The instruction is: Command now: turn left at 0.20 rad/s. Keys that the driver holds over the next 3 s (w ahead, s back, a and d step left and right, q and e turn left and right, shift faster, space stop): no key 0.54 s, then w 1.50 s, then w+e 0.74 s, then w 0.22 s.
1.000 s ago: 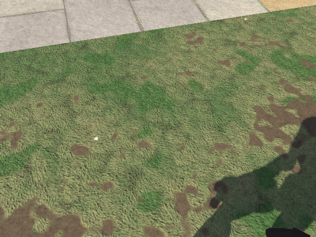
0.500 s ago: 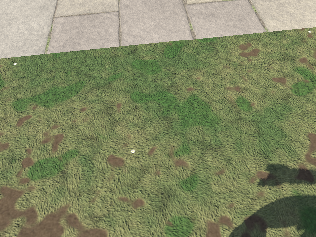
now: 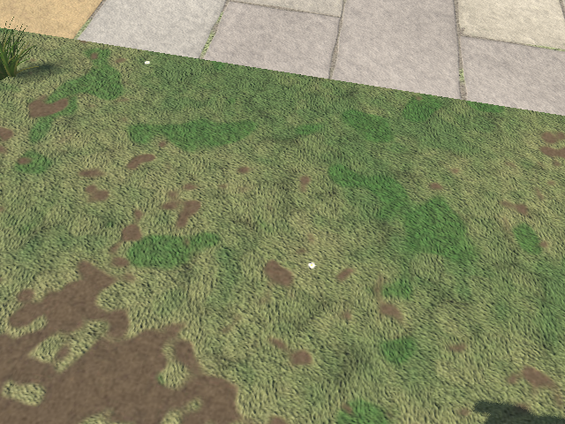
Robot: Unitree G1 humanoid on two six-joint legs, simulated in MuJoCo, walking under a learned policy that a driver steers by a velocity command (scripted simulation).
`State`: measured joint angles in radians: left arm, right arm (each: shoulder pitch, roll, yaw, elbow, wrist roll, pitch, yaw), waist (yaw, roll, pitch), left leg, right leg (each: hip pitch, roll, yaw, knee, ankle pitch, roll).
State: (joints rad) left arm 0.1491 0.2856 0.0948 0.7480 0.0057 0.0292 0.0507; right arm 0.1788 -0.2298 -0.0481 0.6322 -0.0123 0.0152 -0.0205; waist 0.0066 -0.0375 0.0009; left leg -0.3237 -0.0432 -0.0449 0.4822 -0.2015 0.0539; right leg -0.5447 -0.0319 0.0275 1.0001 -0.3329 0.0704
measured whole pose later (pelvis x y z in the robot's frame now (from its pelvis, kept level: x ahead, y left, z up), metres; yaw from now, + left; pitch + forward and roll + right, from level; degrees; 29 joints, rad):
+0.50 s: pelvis +0.00 -0.02 -0.01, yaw +1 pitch -1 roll +0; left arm 0.19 0.20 0.04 0.82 0.01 -0.02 0.03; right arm 0.22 -0.20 -0.06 0.72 -0.02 0.01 -0.01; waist 0.00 0.00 0.02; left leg -0.29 -0.05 -0.06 0.56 -0.25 0.01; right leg -0.24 -0.01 0.01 0.56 -0.31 0.02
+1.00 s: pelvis +0.11 -0.01 +0.01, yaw +1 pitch +2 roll +0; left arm 0.15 0.27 0.06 0.83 -0.02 -0.09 -0.02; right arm 0.47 -0.20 -0.06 0.82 0.01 -0.07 0.00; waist -0.05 -0.03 -0.02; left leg -0.06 -0.04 -0.01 0.29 -0.27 0.05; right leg -0.61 -0.07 -0.01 1.02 -0.23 -0.04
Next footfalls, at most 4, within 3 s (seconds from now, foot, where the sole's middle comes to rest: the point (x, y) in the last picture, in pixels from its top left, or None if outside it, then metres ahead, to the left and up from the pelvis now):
0.14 right None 0.04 -0.15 -0.78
1.24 right None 0.42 -0.15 -0.78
1.80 left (245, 327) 0.72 0.08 -0.78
2.32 right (336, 240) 1.01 -0.17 -0.78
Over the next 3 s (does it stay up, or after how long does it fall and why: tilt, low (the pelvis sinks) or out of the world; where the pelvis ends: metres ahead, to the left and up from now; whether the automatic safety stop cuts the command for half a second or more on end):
stays up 1.23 -0.11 0.00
